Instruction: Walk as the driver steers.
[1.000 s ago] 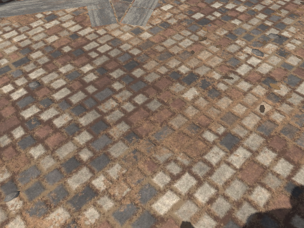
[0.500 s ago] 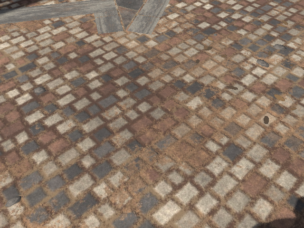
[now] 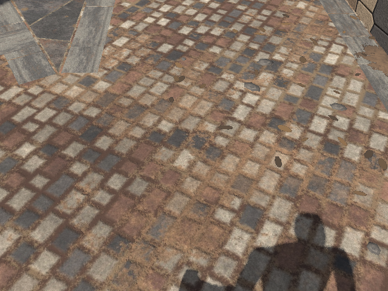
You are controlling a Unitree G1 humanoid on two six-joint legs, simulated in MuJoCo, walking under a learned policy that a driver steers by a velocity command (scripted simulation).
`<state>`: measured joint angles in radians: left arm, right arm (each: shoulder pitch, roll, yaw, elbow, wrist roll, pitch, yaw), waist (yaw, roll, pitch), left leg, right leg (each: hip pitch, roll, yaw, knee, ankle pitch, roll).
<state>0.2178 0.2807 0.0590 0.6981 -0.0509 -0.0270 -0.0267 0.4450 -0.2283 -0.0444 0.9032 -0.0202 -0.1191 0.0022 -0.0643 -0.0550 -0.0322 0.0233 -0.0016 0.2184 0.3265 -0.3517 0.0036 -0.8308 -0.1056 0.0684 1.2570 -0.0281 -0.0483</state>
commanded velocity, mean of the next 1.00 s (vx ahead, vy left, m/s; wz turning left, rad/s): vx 0.85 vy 0.00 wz -0.67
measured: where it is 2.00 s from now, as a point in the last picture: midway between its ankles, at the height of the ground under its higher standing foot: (250, 208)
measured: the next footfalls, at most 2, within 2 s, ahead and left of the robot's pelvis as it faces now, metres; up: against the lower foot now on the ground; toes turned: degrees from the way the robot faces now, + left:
right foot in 0.24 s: +0.34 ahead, -0.10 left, +0.00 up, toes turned -15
left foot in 0.66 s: +0.79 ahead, -0.09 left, +0.00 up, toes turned -39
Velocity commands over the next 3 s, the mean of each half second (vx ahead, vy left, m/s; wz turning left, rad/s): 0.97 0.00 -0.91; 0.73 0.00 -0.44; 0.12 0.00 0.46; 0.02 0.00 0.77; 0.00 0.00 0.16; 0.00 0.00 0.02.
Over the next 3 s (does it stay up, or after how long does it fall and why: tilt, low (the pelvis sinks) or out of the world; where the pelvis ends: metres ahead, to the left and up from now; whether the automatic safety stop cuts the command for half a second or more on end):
stays up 0.86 -0.24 0.00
